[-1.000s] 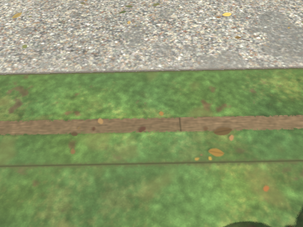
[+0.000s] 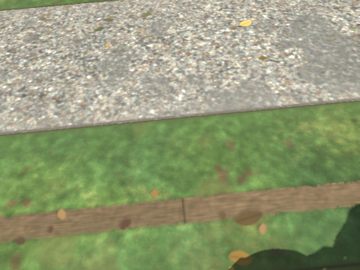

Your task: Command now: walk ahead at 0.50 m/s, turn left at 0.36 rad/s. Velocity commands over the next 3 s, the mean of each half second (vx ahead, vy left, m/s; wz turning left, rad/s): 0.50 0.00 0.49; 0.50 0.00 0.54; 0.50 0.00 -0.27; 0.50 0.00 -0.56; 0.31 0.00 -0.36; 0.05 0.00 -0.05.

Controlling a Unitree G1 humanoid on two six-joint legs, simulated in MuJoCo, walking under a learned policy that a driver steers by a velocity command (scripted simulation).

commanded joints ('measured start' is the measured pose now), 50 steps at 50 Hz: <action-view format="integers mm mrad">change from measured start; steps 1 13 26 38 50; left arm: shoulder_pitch -54 23 -247 -14 -98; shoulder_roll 130 222 108 277 179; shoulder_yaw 28 54 14 62 25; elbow -42 35 -169 -191 -123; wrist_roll -2 -22 7 11 -16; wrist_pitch -23 23 -33 -56 -27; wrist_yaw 19 46 17 2 -16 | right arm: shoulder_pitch -34 -176 41 155 15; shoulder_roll -26 -36 -128 -15 -28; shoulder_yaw -8 -9 -29 0 7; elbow -60 -180 -158 -190 -252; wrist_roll -4 -1 -1 -14 -20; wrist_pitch -8 -4 -23 -8 0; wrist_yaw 8 79 -1 -6 11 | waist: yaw -27 -41 -30 74 -25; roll -105 -169 -21 -108 -100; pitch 4 7 8 -254 21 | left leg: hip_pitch -30 216 474 282 40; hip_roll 1 -110 56 -107 68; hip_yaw -27 248 -161 -132 40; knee -145 -381 -779 -44 -72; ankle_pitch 175 -124 218 -210 -81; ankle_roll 0 100 252 44 -36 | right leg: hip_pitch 63 290 -426 374 25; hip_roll -249 -309 -111 -288 -256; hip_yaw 93 -81 128 439 263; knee -149 175 538 140 -160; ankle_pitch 332 1068 24 84 176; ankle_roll -68 -30 133 -68 -162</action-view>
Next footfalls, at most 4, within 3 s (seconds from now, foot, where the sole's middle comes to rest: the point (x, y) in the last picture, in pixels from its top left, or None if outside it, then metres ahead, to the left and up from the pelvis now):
0.30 left None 0.31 0.13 -0.79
0.74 right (195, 235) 0.63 0.03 -0.79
1.22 left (110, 222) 0.68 0.37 -0.79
1.74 right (155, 151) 1.04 0.22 -0.79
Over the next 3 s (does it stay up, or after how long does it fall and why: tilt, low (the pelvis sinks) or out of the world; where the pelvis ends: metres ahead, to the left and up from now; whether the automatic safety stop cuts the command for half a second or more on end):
stays up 1.25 0.32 -0.02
